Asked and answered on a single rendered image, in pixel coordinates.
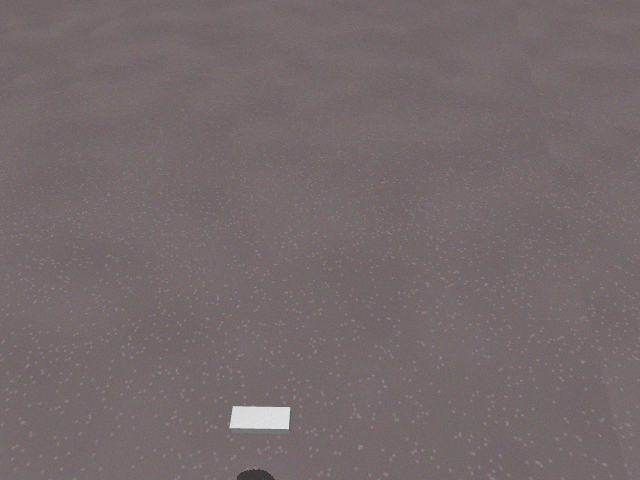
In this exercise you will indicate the carton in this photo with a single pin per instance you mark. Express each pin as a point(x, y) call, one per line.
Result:
point(260, 420)

